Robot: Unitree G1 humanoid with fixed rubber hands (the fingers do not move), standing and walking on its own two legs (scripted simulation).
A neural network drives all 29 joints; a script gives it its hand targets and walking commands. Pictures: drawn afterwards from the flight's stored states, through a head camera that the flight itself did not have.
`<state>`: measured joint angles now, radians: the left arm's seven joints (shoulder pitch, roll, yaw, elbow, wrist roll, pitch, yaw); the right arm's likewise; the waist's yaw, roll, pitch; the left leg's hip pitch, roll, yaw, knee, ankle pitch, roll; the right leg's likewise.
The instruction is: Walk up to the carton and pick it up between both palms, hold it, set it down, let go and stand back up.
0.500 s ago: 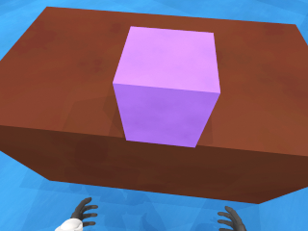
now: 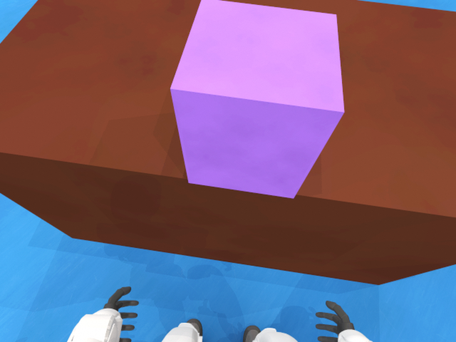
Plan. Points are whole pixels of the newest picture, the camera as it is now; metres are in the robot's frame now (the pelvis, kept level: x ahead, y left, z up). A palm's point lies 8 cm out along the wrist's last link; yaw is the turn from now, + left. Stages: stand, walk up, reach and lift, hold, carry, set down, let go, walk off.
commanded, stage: let go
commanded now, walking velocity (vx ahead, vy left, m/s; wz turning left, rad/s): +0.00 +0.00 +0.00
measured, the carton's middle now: (252, 109) +0.49 -0.01 +0.08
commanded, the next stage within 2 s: stand in 0.96 s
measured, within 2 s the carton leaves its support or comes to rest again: neither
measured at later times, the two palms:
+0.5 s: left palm (103, 306) +0.18 +0.22 -0.06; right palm (381, 311) +0.19 -0.24 -0.06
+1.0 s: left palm (96, 302) +0.19 +0.24 -0.07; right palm (368, 325) +0.16 -0.22 -0.08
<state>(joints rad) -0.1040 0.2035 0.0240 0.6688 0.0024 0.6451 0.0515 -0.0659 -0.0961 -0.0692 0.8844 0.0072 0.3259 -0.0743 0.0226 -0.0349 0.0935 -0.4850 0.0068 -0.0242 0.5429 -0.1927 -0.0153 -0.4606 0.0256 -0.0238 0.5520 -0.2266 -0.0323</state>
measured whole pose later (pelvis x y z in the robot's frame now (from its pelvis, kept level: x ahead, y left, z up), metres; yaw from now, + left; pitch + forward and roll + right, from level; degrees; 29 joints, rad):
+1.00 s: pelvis +0.03 +0.02 +0.01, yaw -2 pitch +0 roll +1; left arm 0.24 0.23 -0.04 0.45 0.00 0.15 0.06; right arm 0.20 -0.19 -0.03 0.74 -0.03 -0.19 0.02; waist 0.01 -0.04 0.02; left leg -0.25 -0.02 0.03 0.48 -0.24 0.01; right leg -0.25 0.00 0.04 0.52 -0.28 0.00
